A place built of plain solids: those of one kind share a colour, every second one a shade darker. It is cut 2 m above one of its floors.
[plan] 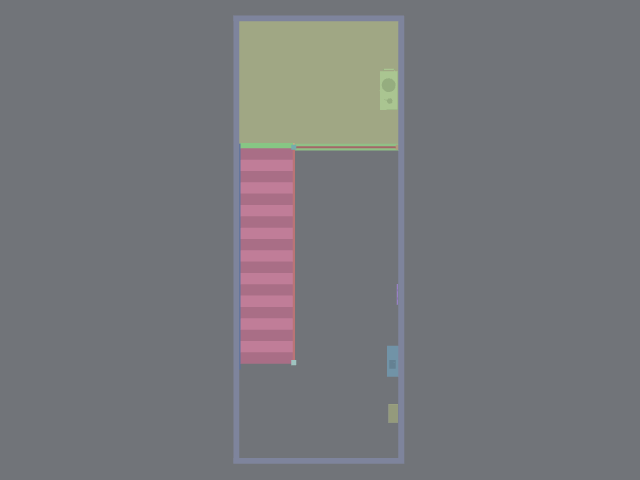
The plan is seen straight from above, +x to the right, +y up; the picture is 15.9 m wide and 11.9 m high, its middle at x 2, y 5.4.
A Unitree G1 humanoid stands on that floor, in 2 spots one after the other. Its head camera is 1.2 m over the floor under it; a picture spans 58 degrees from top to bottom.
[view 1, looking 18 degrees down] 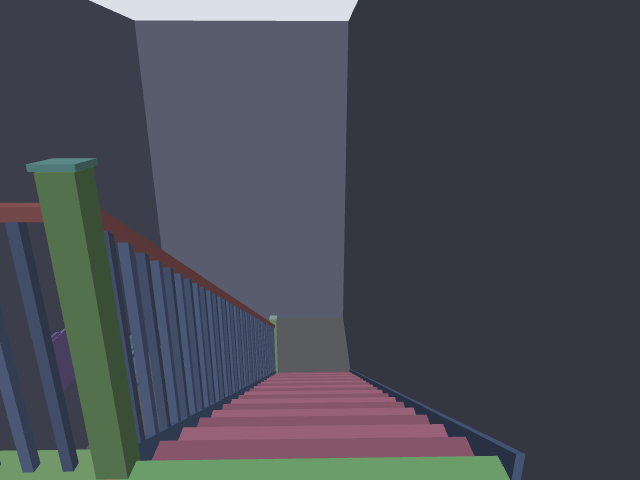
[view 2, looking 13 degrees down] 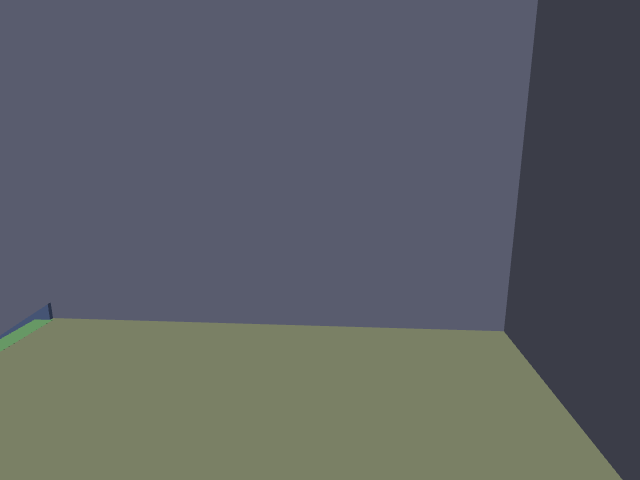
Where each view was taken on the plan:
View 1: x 0.68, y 8.88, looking -91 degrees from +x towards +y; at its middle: wall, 9.34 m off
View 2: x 2.66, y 9.82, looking -176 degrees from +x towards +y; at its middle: wall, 2.74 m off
